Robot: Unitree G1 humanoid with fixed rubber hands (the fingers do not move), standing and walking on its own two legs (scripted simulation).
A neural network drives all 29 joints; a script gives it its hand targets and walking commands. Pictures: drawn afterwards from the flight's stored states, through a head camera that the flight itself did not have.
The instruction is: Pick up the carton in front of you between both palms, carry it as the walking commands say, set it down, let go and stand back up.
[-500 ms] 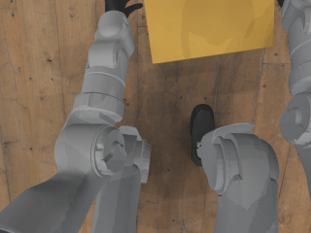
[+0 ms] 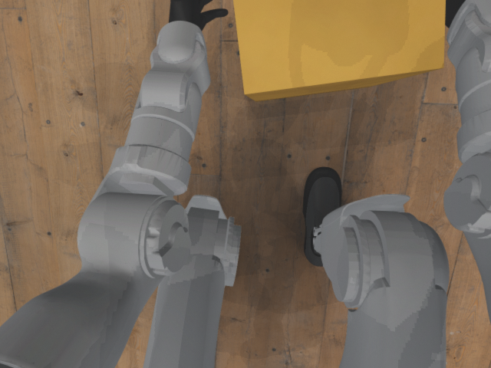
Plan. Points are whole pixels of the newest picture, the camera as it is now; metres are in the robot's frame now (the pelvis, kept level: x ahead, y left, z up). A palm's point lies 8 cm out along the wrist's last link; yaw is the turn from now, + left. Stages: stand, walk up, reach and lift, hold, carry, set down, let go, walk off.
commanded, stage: set down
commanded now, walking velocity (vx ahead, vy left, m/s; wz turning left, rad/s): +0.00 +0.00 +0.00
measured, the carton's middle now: (317, 16) +0.54 -0.14 -0.26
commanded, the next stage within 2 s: let go in 1.26 s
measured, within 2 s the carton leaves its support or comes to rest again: neither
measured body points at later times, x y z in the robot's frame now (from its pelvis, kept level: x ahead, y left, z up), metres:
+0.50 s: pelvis -0.01 +0.00 +0.04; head +0.34 -0.09 +0.30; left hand +0.55 +0.03 -0.09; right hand +0.52 -0.34 -0.10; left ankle +0.09 +0.12 -0.35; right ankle +0.15 -0.14 -0.35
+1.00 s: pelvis +0.02 -0.02 +0.16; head +0.34 -0.11 +0.46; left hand +0.55 +0.04 +0.05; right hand +0.52 -0.36 +0.04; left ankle +0.09 +0.12 -0.35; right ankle +0.15 -0.14 -0.35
